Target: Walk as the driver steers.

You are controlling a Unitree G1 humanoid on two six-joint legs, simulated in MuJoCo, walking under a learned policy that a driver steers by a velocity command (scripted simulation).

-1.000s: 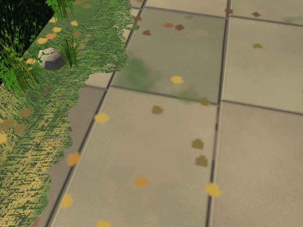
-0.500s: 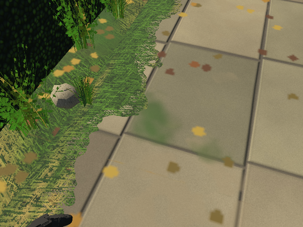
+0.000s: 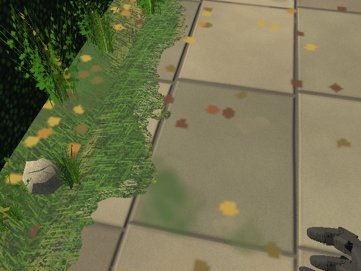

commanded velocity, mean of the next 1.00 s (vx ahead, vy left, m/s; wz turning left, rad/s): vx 0.50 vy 0.00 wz -0.32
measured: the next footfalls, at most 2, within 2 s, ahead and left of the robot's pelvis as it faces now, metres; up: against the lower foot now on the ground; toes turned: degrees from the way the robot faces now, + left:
right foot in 0.48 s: +0.37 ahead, -0.19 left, +0.00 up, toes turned -21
left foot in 1.04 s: +0.75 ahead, -0.09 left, +0.00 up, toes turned -14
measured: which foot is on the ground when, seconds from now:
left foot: down 0.00-0.50, up 0.52-1.00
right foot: down 0.00-0.00, up 0.02-0.46, down 0.48-1.00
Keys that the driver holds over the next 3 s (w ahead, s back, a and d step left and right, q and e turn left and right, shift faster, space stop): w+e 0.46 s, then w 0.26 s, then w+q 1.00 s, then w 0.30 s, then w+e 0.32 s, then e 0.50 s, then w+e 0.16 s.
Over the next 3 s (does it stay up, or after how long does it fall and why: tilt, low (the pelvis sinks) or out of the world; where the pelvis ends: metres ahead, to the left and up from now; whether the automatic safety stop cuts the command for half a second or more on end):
stays up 1.47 -0.09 0.00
